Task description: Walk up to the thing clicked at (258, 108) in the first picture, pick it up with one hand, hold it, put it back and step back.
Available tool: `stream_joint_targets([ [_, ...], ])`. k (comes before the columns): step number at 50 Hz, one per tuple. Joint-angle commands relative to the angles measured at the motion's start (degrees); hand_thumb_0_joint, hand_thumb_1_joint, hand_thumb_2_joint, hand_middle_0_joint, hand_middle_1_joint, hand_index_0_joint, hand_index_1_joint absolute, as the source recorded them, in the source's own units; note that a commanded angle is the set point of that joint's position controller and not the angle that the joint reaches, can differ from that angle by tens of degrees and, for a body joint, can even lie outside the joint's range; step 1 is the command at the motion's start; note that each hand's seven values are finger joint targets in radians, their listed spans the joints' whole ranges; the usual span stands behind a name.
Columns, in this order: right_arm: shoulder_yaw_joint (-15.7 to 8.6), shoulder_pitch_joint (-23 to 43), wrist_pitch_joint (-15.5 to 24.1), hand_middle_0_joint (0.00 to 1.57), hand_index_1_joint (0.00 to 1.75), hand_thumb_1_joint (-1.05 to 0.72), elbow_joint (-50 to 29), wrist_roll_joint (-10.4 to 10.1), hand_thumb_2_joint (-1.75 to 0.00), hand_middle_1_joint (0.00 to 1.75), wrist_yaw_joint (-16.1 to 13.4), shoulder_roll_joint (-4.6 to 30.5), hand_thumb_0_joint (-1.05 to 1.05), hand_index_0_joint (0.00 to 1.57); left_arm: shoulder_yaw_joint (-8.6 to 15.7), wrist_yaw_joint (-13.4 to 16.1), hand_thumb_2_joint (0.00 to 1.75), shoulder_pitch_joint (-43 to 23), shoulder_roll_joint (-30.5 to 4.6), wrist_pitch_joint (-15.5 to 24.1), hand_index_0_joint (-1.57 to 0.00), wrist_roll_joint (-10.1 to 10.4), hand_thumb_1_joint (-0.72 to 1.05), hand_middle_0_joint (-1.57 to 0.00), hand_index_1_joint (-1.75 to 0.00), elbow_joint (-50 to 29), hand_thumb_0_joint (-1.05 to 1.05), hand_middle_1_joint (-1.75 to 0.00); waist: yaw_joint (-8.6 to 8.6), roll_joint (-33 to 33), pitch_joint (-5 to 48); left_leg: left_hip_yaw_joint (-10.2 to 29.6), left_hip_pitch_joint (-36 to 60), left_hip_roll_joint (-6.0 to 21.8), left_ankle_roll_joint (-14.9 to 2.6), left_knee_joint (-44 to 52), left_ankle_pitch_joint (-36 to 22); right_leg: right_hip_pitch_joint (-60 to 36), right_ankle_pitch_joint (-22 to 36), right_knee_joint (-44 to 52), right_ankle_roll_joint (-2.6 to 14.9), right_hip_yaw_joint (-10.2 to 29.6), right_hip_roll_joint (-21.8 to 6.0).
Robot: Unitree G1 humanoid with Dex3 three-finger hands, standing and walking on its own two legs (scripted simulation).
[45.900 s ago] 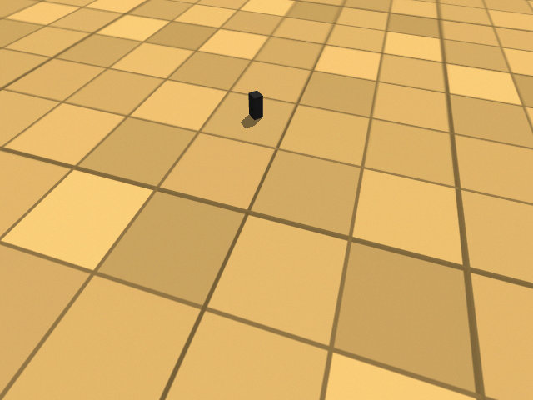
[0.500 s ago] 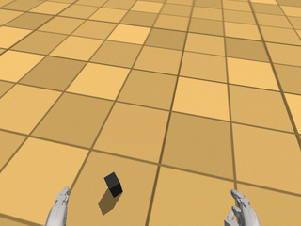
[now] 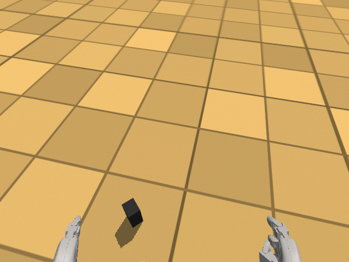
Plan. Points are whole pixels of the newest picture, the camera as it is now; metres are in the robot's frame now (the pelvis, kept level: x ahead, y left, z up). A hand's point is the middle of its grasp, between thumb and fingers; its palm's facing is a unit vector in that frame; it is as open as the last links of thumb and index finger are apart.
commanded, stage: home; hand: left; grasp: from the side
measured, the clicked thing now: (132, 213) +0.47 +0.22 -0.64
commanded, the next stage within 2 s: stand in 0.48 s
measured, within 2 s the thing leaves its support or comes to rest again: neither
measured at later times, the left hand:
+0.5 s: hand (93, 253) +0.18 +0.19 -0.06, palm faces +0.10 -0.96 -0.28, open 17.5 cm
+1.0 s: hand (95, 252) +0.18 +0.19 -0.06, palm faces +0.08 -0.95 -0.29, open 10.0 cm
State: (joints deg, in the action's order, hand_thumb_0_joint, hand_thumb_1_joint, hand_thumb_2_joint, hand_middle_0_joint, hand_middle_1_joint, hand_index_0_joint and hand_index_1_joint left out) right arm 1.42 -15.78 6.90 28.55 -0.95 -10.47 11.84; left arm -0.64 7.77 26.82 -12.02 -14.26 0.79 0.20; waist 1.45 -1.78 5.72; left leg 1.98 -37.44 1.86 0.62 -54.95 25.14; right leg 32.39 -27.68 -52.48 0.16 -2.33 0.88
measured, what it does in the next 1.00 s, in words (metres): stands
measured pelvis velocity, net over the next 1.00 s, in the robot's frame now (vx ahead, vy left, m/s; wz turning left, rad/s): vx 0.01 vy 0.00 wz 0.00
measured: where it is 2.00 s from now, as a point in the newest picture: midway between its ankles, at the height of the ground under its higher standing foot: outside the picture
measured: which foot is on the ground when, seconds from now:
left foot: down 0.00-1.00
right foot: down 0.00-1.00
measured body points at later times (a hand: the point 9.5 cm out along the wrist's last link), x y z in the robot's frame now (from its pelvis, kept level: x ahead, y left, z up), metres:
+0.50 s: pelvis +0.01 +0.01 +0.00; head +0.03 +0.01 +0.45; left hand +0.17 +0.24 -0.04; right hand +0.17 -0.24 -0.07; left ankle +0.03 +0.12 -0.69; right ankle -0.01 -0.12 -0.69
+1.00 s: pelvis +0.01 +0.00 +0.00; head +0.03 +0.01 +0.45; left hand +0.17 +0.24 -0.04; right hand +0.17 -0.24 -0.07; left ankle +0.03 +0.12 -0.69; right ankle -0.01 -0.12 -0.69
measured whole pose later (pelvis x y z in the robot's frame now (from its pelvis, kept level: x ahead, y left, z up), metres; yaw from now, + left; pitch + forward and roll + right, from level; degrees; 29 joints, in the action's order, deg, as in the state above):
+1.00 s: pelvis +0.01 +0.00 +0.00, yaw +0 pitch +7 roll -2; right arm 1.2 -15.2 6.7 30.2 0.7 -9.9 11.7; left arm -0.6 7.2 25.3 -12.3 -12.6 -0.5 2.5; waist 1.2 -1.2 4.9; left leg 1.7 -35.6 1.6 0.2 -54.4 25.8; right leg 30.5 -28.2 -51.6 -0.2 -2.0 0.6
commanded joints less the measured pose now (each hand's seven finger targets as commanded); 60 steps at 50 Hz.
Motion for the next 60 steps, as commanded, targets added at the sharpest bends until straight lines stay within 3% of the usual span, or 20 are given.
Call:
stream_joint_targets([
  [1, -2.87, 3.62, 3.57, 0.2, 0.3, -0.9, -8.98, 0.43, -0.9, 0.3, -0.58, 7.0, 0.0, 0.2, 3.34, 0.51, 0.06, -1.58, -5.55, 2.86, -0.05, -0.52, -0.54, -0.05, -0.06, -11.03, 0.0, -0.06, 0.14, 0.94, 6.93, -1.62, 8.18, -1.11, -1.3, 8.37, -9.04, -0.47, 10.84, 9.81, -0.12, -0.21, 0.63],
  [4, -2.86, 3.81, 3.49, 0.2, 0.3, -0.9, -9.02, 0.38, -0.9, 0.3, -0.67, 7.06, 0.0, 0.2, 3.64, 0.52, 0.06, -1.14, -5.92, 3.09, -0.05, -0.49, -0.53, -0.05, -0.06, -11.19, 0.0, -0.06, -0.47, 0.45, 5.73, -1.67, 7.63, -1.16, -1.16, 8.47, -9.15, -0.1, 10.67, 9.61, 0.01, -0.28, 0.62],
  [9, -2.82, 3.87, 3.65, 0.2, 0.3, -0.9, -8.62, 0.33, -0.9, 0.3, -0.48, 7.04, 0.0, 0.2, 3.02, 0.49, 0.06, -2.2, -5.27, 3.21, -0.05, -0.43, -0.54, -0.05, -0.06, -11.24, 0.0, -0.06, -0.07, -0.52, 4.92, -1.63, 7.76, -1.05, -1.06, 9.12, -7.54, 0.64, 9.15, 9.64, 0.18, -0.27, 0.62],
  [13, -2.86, 3.1, 3.54, 0.2, 0.3, -0.9, -8.48, 0.46, -0.9, 0.3, -0.57, 6.94, 0.0, 0.2, 3.83, 0.56, 0.05, -0.55, -6.01, 3.04, -0.05, -0.55, -0.55, -0.05, -0.05, -11.33, 0.0, -0.05, -0.32, -0.26, 7.1, -1.58, 8.41, -1.12, -1.16, 8.07, -12.03, -1.17, 13.63, 9.03, 0.08, -0.36, 0.64],
  [18, -2.78, 3.76, 3.39, 0.2, 0.3, -0.9, -8.47, 0.46, -0.9, 0.3, -0.52, 6.91, 0.0, 0.2, 2.88, 0.52, 0.05, -0.83, -5.08, 3.13, -0.05, -0.55, -0.56, -0.05, -0.05, -10.35, 0.0, -0.05, -0.51, -0.87, 4.25, -1.27, 7.4, -0.98, -0.87, 9.09, -9.53, 0.29, 10.61, 9.17, 0.32, -0.86, 0.82],
  [29, -2.93, 3.3, 3.4, 0.2, 0.3, -0.9, -8.56, 0.51, -0.9, 0.3, -0.38, 7.1, 0.0, 0.2, 3.26, 0.5, 0.05, -0.87, -5.29, 2.92, -0.05, -0.49, -0.56, -0.05, -0.05, -11.09, 0.0, -0.05, -0.32, -0.14, 6.04, -1.0, 8.89, -0.69, -0.85, 8.95, -12.15, -0.33, 12.77, 8.79, 0.26, -1.0, 0.98],
  [31, -2.94, 3.1, 3.34, 0.2, 0.3, -0.9, -8.42, 0.48, -0.9, 0.3, -0.4, 7.12, 0.0, 0.2, 3.28, 0.56, 0.21, -0.68, -5.32, 2.65, -0.2, -0.46, -0.4, -0.2, -0.21, -11.0, 0.0, -0.21, -0.55, -0.69, 6.61, -0.96, 9.02, -0.73, -0.84, 8.9, -12.63, -0.68, 13.31, 8.68, 0.28, -0.9, 0.87],
  [32, -2.69, 3.39, 3.34, 0.2, 0.3, -0.9, -8.82, 0.4, -0.9, 0.3, -0.32, 7.03, 0.0, 0.2, 3.01, 0.4, 0.29, -0.73, -5.36, 2.69, -0.2, -0.37, -0.32, -0.2, -0.29, -11.41, 0.0, -0.29, -0.27, -0.45, 5.8, -1.15, 8.73, -0.83, -0.94, 8.75, -12.56, -0.46, 13.42, 8.9, 0.16, -0.83, 0.79],
  [35, -2.88, 3.03, 3.26, 0.2, 0.3, -0.9, -8.41, 0.58, -0.9, 0.3, -0.38, 6.96, 0.0, 0.2, 3.41, 0.55, 0.53, -0.18, -5.46, 2.55, -0.2, -0.52, -0.08, -0.2, -0.3, -11.28, 0.0, -0.3, -0.66, -0.97, 7.26, -1.07, 9.28, -0.81, -0.82, 8.5, -13.97, -1.45, 14.59, 8.26, 0.26, -0.85, 0.79],
  [38, -3.14, 2.48, 3.11, 0.2, 0.3, -0.9, -8.36, 0.58, -0.9, 0.3, -0.55, 7.17, 0.0, 0.2, 2.72, 0.49, 0.77, -0.57, -4.78, 2.55, -0.2, -0.56, 0.16, -0.2, -0.3, -10.96, 0.0, -0.3, 0.0, -0.69, 8.0, -1.24, 10.16, -0.68, -0.77, 8.0, -16.61, -1.4, 17.19, 7.94, 0.21, -0.89, 0.9],
  [40, -3.04, 2.74, 3.21, 0.2, 0.3, -0.9, -8.02, 0.64, -0.9, 0.3, -0.44, 7.21, 0.0, 0.2, 2.94, 0.64, 0.9, -1.87, -5.28, 2.35, -0.2, -0.57, 0.32, -0.2, -0.3, -11.35, 0.0, -0.3, -0.3, -1.57, 6.82, -0.67, 9.69, -0.55, -0.56, 8.77, -15.14, -0.76, 15.19, 7.67, 0.38, -1.22, 1.02],
  [45, -2.88, 2.91, 3.02, 0.2, 0.3, -0.9, -8.65, 0.55, -0.9, 0.3, -0.52, 6.99, 0.0, 0.2, 3.84, 0.69, 0.9, -0.9, -5.93, 2.5, -0.2, -0.47, 0.72, -0.2, -0.3, -11.52, 0.0, -0.3, -0.47, 0.04, 6.88, -1.4, 8.92, -0.94, -1.04, 8.14, -13.63, -1.58, 15.01, 9.05, 0.02, -0.57, 0.54],
  [47, -2.59, 3.7, 2.98, 0.2, 0.3, -0.9, -8.92, 0.43, -0.9, 0.3, -0.44, 6.78, 0.0, 0.2, 2.72, 0.49, 0.9, -0.82, -5.12, 2.39, -0.2, -0.42, 0.88, -0.2, -0.3, -10.76, 0.0, -0.3, -0.45, -0.02, 5.37, -1.73, 8.42, -1.05, -1.05, 8.22, -13.16, -0.79, 14.64, 9.37, -0.01, -0.51, 0.43],
  [48, -3.05, 3.03, 3.01, 0.2, 0.3, -0.9, -8.59, 0.55, -0.9, 0.3, -0.57, 7.29, 0.0, 0.2, 3.5, 0.54, 0.9, -0.95, -5.46, 2.31, -0.2, -0.5, 0.9, -0.2, -0.3, -10.73, 0.0, -0.3, 0.0, 0.94, 6.79, -1.59, 9.16, -0.9, -1.17, 8.01, -13.4, -1.2, 14.98, 9.24, -0.06, -0.41, 0.53],
  [49, -4.82, 7.14, -0.61, 0.2, 0.3, -0.9, 4.73, 6.79, -0.9, 0.3, 2.85, 14.0, 0.0, 0.2, 5.66, -2.06, 0.9, -12.56, -12.42, 8.64, -0.2, -5.95, 0.9, -0.2, -0.3, 9.37, 0.0, -0.3, -2.31, 2.25, -1.85, 1.64, 10.77, 0.91, -3.12, 11.26, -20.62, -7.92, 17.26, 11.26, 3.2, 5.52, -4.62],
  [50, -5.48, 5.92, -2.17, 0.2, 0.3, -0.9, 6.92, 7.35, -0.9, 0.3, 4.83, 13.55, 0.0, 0.2, 6.19, -3.45, 0.9, -9.64, -13.35, 11.2, -0.2, -6.61, 0.9, -0.2, -0.3, 15.39, 0.0, -0.3, -2.18, 4.21, 1.91, 0.55, 12.9, 0.78, -3.96, 10.37, -21.04, -10.41, 20.13, 11.88, 4.59, 6.89, -5.66],
  [51, -5.34, 5.62, -2.78, 0.2, 0.3, -0.9, 7.3, 7.17, -0.9, 0.3, 5.61, 13.0, 0.0, 0.2, 6.09, -4.11, 0.9, -10.48, -13.59, 12.78, -0.2, -6.44, 0.9, -0.2, -0.3, 17.23, 0.0, -0.3, -1.64, 4.37, 2.58, 0.72, 14.71, 0.91, -4.48, 10.78, -22.55, -10.65, 21.95, 11.66, 4.97, 7.92, -5.95],
  [53, -5.37, 6.82, -3.12, 0.2, 0.3, -0.9, 8.19, 5.67, -0.9, 0.3, 7.18, 12.95, 0.0, 0.2, 5.32, -5.2, 0.9, -10.59, -14.27, 14.77, -0.2, -4.96, 0.9, -0.2, -0.3, 21.08, 0.0, -0.3, -1.98, 2.22, 0.92, 1.74, 16.28, 0.81, -4.96, 13.84, -20.35, -10.56, 19.06, 13.46, 4.44, 7.61, -5.68],
  [56, -5.89, 6.97, -3.21, 0.2, 0.3, -0.9, 10.94, 3.75, -0.9, 0.3, 8.94, 13.52, 0.0, 0.2, 5.1, -5.89, 0.9, -13.13, -14.51, 15.78, -0.2, -3.58, 0.9, -0.2, -0.3, 27.25, 0.0, -0.3, -2.21, 1.82, 1.95, 1.96, 19.39, 0.77, -4.0, 16.15, -19.21, -12.27, 19.64, 15.1, 3.64, 7.47, -5.96],
  [60, -6.0, 8.13, -3.97, 0.2, 0.3, -0.9, 14.81, 3.82, -0.9, 0.3, 9.57, 13.13, 0.0, 0.2, 4.87, -5.76, 0.9, -15.69, -15.21, 16.61, -0.2, -3.47, 0.9, -0.2, -0.3, 34.41, 0.0, -0.3, -1.85, 2.35, -0.38, 2.29, 20.93, 0.62, -3.91, 19.71, -14.4, -13.23, 15.66, 19.74, 3.12, 8.06, -6.64],
])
